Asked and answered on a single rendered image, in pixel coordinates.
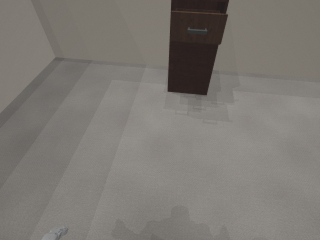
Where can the handle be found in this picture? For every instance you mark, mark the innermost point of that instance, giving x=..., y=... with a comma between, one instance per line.
x=197, y=31

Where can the robot left hand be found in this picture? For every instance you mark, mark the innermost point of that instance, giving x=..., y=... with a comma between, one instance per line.
x=56, y=233

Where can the drawer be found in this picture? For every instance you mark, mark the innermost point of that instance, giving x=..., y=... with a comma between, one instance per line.
x=198, y=19

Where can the cabinet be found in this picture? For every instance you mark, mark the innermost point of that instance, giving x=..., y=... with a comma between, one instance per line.
x=191, y=64

